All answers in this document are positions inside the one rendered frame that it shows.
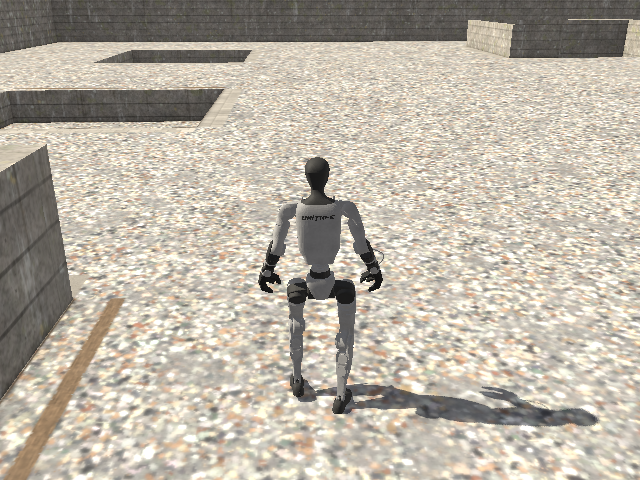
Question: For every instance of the robot shin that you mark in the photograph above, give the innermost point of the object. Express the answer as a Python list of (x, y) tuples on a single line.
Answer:
[(296, 351), (343, 367)]

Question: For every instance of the right robot upper arm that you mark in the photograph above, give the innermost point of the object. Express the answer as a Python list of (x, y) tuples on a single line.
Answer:
[(349, 210)]

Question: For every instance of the robot right forearm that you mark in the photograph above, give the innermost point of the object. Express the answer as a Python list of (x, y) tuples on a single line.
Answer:
[(370, 260)]

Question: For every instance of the left robot upper arm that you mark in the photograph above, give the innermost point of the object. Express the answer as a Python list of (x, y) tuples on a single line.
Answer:
[(287, 211)]

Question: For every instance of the right robot shin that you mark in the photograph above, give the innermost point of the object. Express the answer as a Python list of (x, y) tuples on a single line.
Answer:
[(343, 367)]

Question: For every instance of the left robot shin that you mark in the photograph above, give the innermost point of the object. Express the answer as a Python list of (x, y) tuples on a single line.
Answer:
[(296, 351)]

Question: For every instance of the robot left forearm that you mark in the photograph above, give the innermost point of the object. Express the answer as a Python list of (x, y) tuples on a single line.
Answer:
[(270, 262)]

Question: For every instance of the right robot hand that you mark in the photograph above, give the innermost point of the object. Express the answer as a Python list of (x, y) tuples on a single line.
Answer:
[(370, 277)]

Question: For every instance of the left robot hand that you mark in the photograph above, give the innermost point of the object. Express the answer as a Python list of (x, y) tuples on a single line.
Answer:
[(262, 282)]

